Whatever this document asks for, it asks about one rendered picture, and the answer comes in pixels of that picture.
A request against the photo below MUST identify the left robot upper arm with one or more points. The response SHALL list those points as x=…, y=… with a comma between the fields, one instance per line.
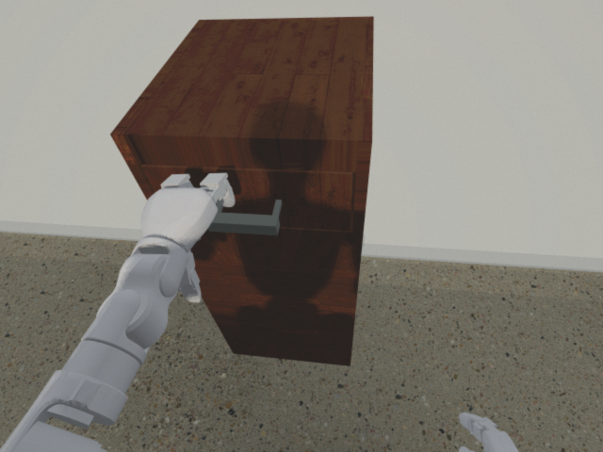
x=46, y=438

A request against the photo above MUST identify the handle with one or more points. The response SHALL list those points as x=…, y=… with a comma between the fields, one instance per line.
x=247, y=223

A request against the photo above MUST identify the robot left forearm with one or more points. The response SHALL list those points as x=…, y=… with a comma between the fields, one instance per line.
x=92, y=384

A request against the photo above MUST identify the drawer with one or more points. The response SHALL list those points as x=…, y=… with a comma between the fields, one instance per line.
x=311, y=199

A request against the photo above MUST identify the robot right hand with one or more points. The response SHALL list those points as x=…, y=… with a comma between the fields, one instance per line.
x=487, y=433

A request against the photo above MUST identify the cabinet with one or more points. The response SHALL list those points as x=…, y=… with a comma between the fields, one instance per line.
x=277, y=94

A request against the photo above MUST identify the robot left hand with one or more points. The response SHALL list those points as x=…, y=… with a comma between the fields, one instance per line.
x=182, y=213

